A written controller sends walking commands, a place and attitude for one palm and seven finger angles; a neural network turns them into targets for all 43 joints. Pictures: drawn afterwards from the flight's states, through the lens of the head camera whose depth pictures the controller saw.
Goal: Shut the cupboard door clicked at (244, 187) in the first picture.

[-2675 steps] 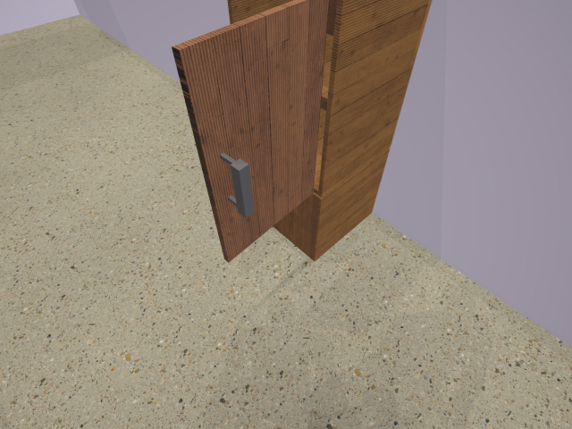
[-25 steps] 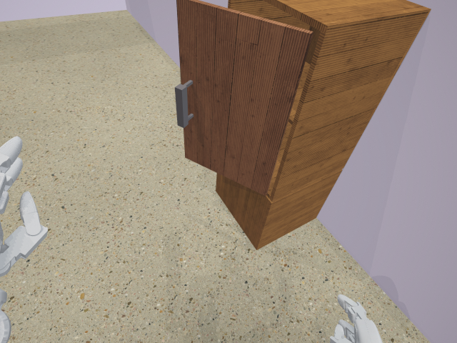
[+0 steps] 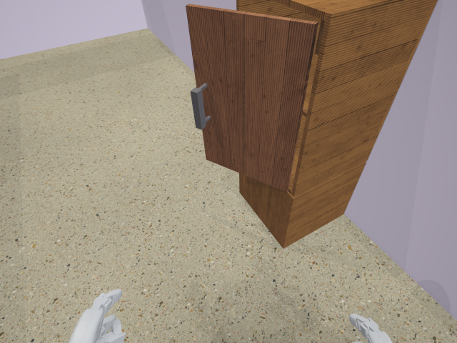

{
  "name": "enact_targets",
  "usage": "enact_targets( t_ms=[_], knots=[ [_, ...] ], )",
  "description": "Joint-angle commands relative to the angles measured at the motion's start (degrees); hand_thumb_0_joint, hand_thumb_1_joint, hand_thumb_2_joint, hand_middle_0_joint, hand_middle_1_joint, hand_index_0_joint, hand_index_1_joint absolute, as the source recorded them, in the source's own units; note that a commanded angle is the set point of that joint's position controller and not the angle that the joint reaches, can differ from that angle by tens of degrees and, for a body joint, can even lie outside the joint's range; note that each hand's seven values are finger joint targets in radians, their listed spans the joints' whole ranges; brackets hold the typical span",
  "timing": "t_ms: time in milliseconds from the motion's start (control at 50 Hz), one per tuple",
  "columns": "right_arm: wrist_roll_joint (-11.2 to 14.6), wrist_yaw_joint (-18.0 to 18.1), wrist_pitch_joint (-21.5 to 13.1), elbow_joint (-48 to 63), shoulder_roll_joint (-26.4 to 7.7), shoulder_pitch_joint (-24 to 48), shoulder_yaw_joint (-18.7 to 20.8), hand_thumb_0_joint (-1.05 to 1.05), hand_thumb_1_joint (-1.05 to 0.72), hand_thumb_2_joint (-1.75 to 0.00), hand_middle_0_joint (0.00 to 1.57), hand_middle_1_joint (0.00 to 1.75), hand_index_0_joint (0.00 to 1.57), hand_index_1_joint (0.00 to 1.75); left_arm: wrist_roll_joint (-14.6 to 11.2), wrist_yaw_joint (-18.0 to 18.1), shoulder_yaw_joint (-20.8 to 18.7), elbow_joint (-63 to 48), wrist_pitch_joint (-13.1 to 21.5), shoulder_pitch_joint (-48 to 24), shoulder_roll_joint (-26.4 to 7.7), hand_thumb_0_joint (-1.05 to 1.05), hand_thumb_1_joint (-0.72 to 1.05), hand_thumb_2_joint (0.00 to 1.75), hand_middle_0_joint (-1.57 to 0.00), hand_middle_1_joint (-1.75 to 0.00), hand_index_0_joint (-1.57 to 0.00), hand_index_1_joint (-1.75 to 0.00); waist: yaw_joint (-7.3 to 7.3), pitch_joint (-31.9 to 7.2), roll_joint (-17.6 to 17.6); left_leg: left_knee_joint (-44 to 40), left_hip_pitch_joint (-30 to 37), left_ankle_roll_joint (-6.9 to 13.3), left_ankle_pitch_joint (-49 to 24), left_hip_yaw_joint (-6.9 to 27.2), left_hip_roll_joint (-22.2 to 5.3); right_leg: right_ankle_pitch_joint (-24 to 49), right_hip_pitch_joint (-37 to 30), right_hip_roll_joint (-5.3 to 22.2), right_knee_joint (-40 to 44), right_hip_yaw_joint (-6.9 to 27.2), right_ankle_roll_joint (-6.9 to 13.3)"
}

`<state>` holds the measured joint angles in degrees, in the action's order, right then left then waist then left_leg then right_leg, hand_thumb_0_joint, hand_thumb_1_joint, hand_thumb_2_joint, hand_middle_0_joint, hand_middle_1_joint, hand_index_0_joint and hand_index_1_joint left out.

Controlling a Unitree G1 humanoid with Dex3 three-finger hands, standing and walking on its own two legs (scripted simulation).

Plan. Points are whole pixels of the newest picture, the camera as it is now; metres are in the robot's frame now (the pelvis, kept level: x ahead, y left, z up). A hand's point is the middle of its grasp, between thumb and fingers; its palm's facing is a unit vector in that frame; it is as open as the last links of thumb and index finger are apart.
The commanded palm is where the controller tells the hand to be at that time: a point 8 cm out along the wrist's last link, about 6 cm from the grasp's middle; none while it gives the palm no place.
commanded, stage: let the arm hang, fingers relaxed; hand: left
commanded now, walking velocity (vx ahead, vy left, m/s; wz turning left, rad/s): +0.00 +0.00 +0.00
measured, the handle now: (202, 106) +0.86 +0.13 -0.04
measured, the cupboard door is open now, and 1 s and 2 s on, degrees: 30 30 30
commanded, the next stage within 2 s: look to check the result in 0.92 s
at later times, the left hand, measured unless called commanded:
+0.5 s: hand out of the picture -0.06 +0.19 -0.16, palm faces +0.01 -0.97 -0.23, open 7.4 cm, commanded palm none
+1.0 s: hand out of the picture -0.01 +0.14 -0.16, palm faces +0.01 -0.99 -0.15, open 7.4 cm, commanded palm none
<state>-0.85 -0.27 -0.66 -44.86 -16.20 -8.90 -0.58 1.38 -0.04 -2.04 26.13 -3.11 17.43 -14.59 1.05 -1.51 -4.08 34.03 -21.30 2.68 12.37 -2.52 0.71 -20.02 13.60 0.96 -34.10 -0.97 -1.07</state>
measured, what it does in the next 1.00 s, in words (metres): stands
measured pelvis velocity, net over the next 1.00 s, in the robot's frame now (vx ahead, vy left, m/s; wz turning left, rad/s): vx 0.01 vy -0.01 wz -0.01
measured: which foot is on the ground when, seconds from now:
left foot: down 0.00-1.00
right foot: down 0.00-1.00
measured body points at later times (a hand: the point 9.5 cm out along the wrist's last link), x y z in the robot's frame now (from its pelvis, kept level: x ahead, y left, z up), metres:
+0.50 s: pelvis -0.01 -0.01 +0.01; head +0.00 -0.01 +0.46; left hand -0.06 +0.24 -0.14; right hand -0.02 -0.23 -0.15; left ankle +0.06 +0.09 -0.73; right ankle -0.02 -0.13 -0.73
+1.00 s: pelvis +0.01 -0.01 +0.01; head +0.01 -0.01 +0.46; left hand -0.01 +0.20 -0.15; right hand -0.01 -0.23 -0.15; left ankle +0.06 +0.09 -0.73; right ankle -0.02 -0.13 -0.73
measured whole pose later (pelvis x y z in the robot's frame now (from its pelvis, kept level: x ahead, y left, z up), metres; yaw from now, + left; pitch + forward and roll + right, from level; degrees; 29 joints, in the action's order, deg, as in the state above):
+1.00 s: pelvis +0.01 -0.01 +0.01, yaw -1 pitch -2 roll +0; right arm -0.7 2.2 1.0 -64.1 -7.5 -18.1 -0.1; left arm 1.0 1.5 -0.2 65.0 -0.1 18.4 -7.3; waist 0.8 1.4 0.3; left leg 24.1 -13.9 1.4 8.5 -2.6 -0.1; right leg -15.7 6.6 -0.1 -24.1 -0.7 0.1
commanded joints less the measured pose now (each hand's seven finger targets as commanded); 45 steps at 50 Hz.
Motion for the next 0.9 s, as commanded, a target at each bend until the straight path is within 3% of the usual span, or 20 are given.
enact_targets(
  t_ms=[0, 60, 80, 120, 160, 280, 360, 460, 520, 620, 660, 880],
  knots=[
    [-0.8, 0.3, 0.5, 2.3, -5.5, -2.4, 1.8, 0.0, -0.9, -0.9, 0.2, 0.3, 0.2, 0.3, -0.1, 0.8, -0.5, 6.0, 2.3, -0.3, -6.8, 0.0, 0.9, 0.9, -0.2, -0.3, -0.2, -0.3, 0.23, 2.3, 13.7, -5.5, 5.6, -0.4, -0.5, 7.3, -4.4, -2.3, 7.1, 5.6, 11.6, 6.8, 5.0],
    [-0.8, 0.5, 1.1, -1.1, -4.3, -3.2, 1.4, 0.0, -0.9, -0.9, 0.2, 0.3, 0.2, 0.3, -0.4, 1.0, 0.1, 13.9, 2.2, -0.3, -6.1, 0.0, 0.9, 0.9, -0.2, -0.3, -0.2, -0.3, 0.04, 3.7, 2.8, -9.3, 4.9, -0.6, 1.8, 8.2, -4.8, -3.0, 5.8, 4.1, 11.3, 6.3, 4.2],
    [-0.7, 0.6, 1.2, -1.9, -4.7, -3.5, 1.5, 0.0, -0.9, -0.9, 0.2, 0.3, 0.2, 0.3, -0.3, 1.1, 0.0, 16.2, 2.3, 1.0, -6.5, 0.0, 0.9, 0.9, -0.2, -0.3, -0.2, -0.3, -0.45, 3.8, 0.2, -10.4, 4.2, -0.5, 2.8, 8.8, -5.0, -2.3, 4.1, 3.6, 11.4, 5.9, 4.0],
    [-0.9, 1.1, 1.2, -3.8, -2.8, -4.3, 1.8, 0.0, -0.9, -0.9, 0.2, 0.3, 0.2, 0.3, -0.3, 1.2, -0.8, 20.2, 2.4, 3.2, -3.8, 0.0, 0.9, 0.9, -0.2, -0.3, -0.2, -0.3, -1.08, 3.0, -5.2, -12.8, 2.5, -0.3, 7.5, 9.4, -5.2, -1.3, 1.0, 3.0, 11.4, 4.9, 4.1],
    [-0.7, 1.2, 1.4, -5.7, -2.9, -5.2, 1.9, 0.0, -0.9, -0.9, 0.2, 0.3, 0.2, 0.3, -0.4, 1.0, -0.3, 23.7, 2.4, 4.4, -4.3, 0.0, 0.9, 0.9, -0.2, -0.3, -0.2, -0.3, -1.42, 2.5, -8.6, -15.0, 1.3, -0.3, 11.1, 10.1, -5.5, -0.2, -1.5, 2.6, 11.2, 4.1, 4.1],
    [-0.1, 2.0, 1.3, -10.0, -2.7, -9.2, 2.6, 0.0, -0.9, -0.9, 0.2, 0.3, 0.2, 0.3, -0.5, 1.0, 0.3, 30.7, 3.0, 4.9, -3.1, 0.0, 0.9, 0.9, -0.2, -0.3, -0.2, -0.3, -0.82, 3.4, 0.7, -14.9, 5.4, -0.3, 8.1, 9.8, -6.4, 0.2, 0.2, 2.8, 14.4, 4.6, 4.4],
    [0.0, 2.2, 1.2, -12.7, -2.0, -11.0, 2.6, 0.0, -0.9, -0.9, 0.2, 0.3, 0.2, 0.3, -0.5, 1.3, 0.6, 34.0, 3.1, 5.2, -2.1, 0.0, 0.9, 0.9, -0.2, -0.3, -0.2, -0.3, -0.44, 5.1, 5.0, -15.5, 6.6, -0.2, 7.6, 9.4, -6.6, -0.9, 1.7, 3.2, 15.6, 4.9, 4.1],
    [0.0, 2.2, 1.3, -14.9, -0.6, -11.7, 2.3, 0.0, -0.9, -0.9, 0.2, 0.3, 0.2, 0.3, -0.5, 1.6, 0.9, 36.5, 3.1, 6.0, -1.0, 0.0, 0.9, 0.9, -0.2, -0.3, -0.2, -0.3, -0.37, 6.8, 6.6, -15.7, 7.8, -0.2, 6.2, 8.3, -6.4, -1.6, 3.5, 3.3, 16.3, 5.2, 3.8],
    [0.0, 2.2, 1.2, -15.9, 0.6, -11.8, 2.0, 0.0, -0.9, -0.9, 0.2, 0.3, 0.2, 0.3, -0.6, 1.9, 1.1, 37.3, 3.3, 6.3, -0.2, 0.0, 0.9, 0.9, -0.2, -0.3, -0.2, -0.3, -0.34, 7.2, 7.0, -15.2, 8.7, -0.4, 3.4, 7.4, -6.1, -0.2, 3.7, 3.6, 16.5, 5.3, 3.7],
    [0.0, 2.2, 1.1, -16.7, 1.9, -11.6, 1.7, 0.0, -0.9, -0.9, 0.2, 0.3, 0.2, 0.3, -0.5, 2.0, 1.1, 37.8, 3.2, 6.6, 0.6, 0.0, 0.9, 0.9, -0.2, -0.3, -0.2, -0.3, -0.67, 8.5, 3.9, -16.5, 7.6, -0.6, 3.7, 7.2, -6.2, 2.0, 2.8, 3.3, 15.9, 4.8, 3.2],
    [0.0, 2.3, 1.1, -16.9, 2.1, -11.7, 1.7, 0.0, -0.9, -0.9, 0.2, 0.3, 0.2, 0.3, -0.5, 2.1, 1.1, 38.0, 3.2, 6.4, 0.8, 0.0, 0.9, 0.9, -0.2, -0.3, -0.2, -0.3, -0.66, 9.2, 4.4, -16.9, 7.0, -0.6, 4.2, 7.5, -6.2, 1.8, 2.7, 3.2, 16.0, 4.8, 3.2],
    [0.2, 2.6, 0.7, -17.3, 2.7, -11.8, 1.7, 0.0, -0.9, -0.9, 0.2, 0.3, 0.2, 0.3, -0.6, 2.2, 0.8, 38.0, 3.6, 6.1, 1.3, 0.0, 0.9, 0.9, -0.2, -0.3, -0.2, -0.3, -0.8, 7.0, 3.1, -14.9, 9.8, -0.8, -2.7, 6.2, -5.9, 6.1, 0.5, 3.5, 16.5, 4.7, 3.4]
  ],
)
